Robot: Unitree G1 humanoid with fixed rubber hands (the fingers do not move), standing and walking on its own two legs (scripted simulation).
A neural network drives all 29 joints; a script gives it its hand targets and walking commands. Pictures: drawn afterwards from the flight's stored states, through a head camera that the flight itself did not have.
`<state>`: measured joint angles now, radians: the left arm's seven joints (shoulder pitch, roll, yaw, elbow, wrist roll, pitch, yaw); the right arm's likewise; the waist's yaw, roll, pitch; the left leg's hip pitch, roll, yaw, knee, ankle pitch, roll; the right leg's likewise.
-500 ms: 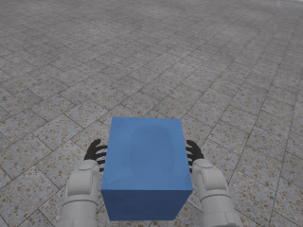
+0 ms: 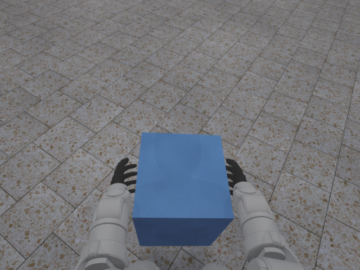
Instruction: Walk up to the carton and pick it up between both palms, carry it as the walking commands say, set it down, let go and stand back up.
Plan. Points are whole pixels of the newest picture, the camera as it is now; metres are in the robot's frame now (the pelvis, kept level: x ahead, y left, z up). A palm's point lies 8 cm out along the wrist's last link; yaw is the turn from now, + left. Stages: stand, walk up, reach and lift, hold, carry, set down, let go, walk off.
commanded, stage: set down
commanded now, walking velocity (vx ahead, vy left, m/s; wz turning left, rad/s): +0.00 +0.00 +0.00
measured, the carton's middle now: (178, 193) +0.32 +0.01 -0.09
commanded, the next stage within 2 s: none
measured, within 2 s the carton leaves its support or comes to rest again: neither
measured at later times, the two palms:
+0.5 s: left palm (123, 195) +0.31 +0.16 -0.11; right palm (225, 189) +0.35 -0.12 -0.11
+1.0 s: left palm (127, 198) +0.34 +0.17 -0.20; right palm (217, 193) +0.37 -0.12 -0.20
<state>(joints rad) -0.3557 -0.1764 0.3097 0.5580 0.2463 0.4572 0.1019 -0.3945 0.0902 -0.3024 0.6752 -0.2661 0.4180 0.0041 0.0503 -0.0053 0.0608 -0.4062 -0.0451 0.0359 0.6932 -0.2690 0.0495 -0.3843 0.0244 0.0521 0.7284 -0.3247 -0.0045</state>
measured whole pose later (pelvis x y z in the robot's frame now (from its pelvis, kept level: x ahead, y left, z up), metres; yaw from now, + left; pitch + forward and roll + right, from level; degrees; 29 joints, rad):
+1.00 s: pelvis -0.02 -0.02 -0.13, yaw +0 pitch +28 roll -1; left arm -0.59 -0.04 0.30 0.59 0.08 0.27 0.10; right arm -0.63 0.07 -0.26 0.69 -0.08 0.23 -0.12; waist 0.07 -0.04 -0.09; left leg -1.41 -0.06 -0.04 1.39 -0.46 0.00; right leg -1.37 0.10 0.02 1.40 -0.52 -0.02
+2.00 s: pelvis -0.10 -0.01 -0.28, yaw -1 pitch +22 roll -3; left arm -1.11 0.15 0.22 0.49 -0.10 0.38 0.18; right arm -1.10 -0.14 -0.18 0.53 0.09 0.36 -0.20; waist 0.10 -0.01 0.53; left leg -1.82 -0.13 -0.08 1.91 -0.48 -0.04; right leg -1.76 0.16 -0.01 1.91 -0.55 0.03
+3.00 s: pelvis -0.08 -0.01 -0.37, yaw -2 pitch +27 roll -1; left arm -1.37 0.24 0.22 0.85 -0.11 0.25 0.17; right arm -1.40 -0.22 -0.16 0.90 0.11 0.25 -0.20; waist 0.10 -0.02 0.53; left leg -2.12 -0.10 -0.01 2.19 -0.54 -0.02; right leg -2.08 0.19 0.00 2.21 -0.61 0.06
